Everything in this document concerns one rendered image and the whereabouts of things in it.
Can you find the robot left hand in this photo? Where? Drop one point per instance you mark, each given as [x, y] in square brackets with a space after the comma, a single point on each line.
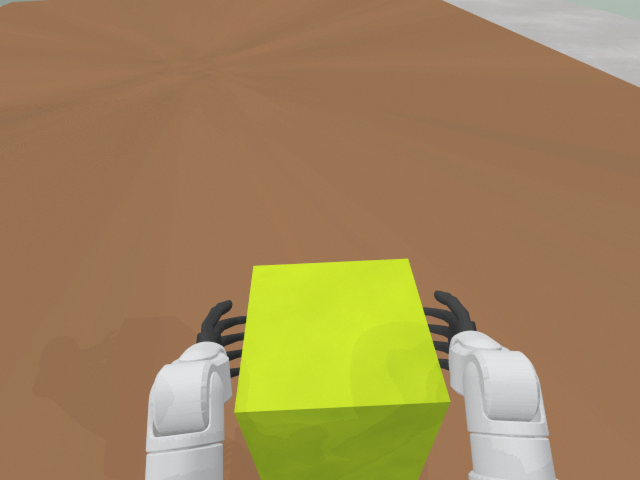
[212, 328]

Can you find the robot right forearm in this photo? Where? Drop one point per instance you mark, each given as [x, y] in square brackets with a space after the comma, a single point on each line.
[504, 409]

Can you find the carton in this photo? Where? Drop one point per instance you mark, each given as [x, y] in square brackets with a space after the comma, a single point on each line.
[339, 378]

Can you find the robot right hand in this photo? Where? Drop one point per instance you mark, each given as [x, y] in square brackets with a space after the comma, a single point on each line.
[458, 320]

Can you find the robot left forearm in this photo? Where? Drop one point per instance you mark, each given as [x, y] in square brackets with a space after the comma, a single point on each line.
[185, 424]

